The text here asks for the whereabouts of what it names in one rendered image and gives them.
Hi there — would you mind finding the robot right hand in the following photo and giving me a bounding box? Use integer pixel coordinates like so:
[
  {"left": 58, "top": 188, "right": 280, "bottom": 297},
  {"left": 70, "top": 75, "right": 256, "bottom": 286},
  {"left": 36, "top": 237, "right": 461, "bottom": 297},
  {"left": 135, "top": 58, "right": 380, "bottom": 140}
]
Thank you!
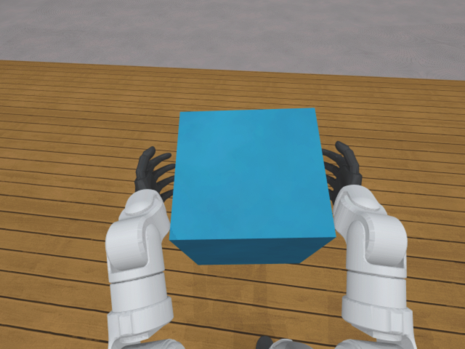
[{"left": 322, "top": 141, "right": 363, "bottom": 205}]

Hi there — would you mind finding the robot left hand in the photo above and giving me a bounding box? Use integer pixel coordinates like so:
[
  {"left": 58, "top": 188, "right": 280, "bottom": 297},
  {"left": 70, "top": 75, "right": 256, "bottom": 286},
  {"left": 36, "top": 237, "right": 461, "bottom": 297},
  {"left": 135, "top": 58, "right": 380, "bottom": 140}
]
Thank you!
[{"left": 134, "top": 146, "right": 176, "bottom": 202}]

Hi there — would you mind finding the robot right forearm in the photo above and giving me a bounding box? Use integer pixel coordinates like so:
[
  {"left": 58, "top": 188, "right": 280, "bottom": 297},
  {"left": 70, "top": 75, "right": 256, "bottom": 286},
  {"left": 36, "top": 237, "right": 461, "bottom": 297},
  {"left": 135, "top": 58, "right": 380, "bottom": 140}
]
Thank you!
[{"left": 333, "top": 185, "right": 417, "bottom": 349}]

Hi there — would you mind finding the carton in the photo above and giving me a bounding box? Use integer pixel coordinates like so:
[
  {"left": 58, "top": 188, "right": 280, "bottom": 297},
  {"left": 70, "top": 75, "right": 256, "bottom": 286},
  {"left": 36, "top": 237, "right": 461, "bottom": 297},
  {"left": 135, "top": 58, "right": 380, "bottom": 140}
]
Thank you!
[{"left": 169, "top": 108, "right": 336, "bottom": 265}]

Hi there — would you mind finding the robot left forearm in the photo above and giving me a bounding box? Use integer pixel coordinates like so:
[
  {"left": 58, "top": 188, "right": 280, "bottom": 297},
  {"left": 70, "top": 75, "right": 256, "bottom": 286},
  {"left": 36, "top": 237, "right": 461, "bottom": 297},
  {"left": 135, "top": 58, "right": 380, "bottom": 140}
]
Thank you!
[{"left": 105, "top": 189, "right": 174, "bottom": 349}]

